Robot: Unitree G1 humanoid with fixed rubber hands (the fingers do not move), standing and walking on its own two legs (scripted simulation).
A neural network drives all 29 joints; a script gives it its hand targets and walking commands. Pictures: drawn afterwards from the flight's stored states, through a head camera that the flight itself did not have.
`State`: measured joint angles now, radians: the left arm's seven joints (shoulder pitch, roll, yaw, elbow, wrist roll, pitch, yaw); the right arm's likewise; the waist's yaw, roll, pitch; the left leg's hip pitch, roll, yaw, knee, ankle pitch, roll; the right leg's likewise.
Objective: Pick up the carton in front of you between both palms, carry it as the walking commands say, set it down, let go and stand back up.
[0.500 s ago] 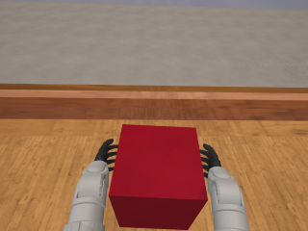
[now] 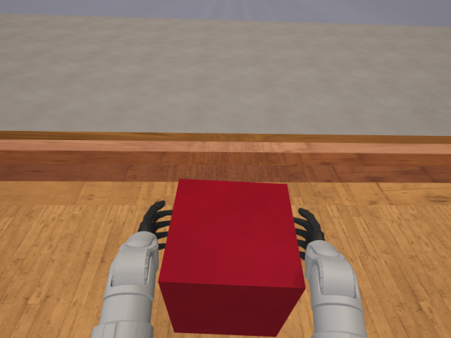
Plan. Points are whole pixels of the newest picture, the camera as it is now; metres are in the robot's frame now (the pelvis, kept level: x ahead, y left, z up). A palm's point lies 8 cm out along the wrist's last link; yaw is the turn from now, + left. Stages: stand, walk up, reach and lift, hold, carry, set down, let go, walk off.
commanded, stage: hold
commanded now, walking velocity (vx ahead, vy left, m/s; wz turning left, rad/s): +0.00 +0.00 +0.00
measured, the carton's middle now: (229, 260) +0.30 +0.00 -0.02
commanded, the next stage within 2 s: carry in 0.34 s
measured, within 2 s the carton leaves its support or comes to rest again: neither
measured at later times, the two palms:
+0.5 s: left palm (146, 224) +0.31 +0.16 +0.06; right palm (309, 230) +0.31 -0.14 +0.06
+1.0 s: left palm (148, 155) +0.48 +0.19 +0.09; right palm (281, 154) +0.50 -0.11 +0.10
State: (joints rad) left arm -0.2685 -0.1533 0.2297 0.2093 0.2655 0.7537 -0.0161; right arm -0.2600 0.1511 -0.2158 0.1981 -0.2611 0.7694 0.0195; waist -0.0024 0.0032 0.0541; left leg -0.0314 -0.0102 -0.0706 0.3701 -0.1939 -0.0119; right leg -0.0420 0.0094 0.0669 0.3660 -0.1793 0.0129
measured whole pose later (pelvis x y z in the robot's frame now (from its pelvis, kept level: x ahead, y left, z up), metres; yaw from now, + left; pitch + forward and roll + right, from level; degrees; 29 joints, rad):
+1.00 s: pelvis +0.24 +0.02 +0.00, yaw +2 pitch +6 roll +1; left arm -0.03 -0.13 0.06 -0.50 0.06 1.21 0.12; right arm -0.02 0.13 -0.06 -0.51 -0.05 1.22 -0.12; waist 0.04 -0.02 -0.15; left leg -0.57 0.07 0.15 0.69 -0.25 0.00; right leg -0.06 -0.05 -0.19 0.30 -0.33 0.00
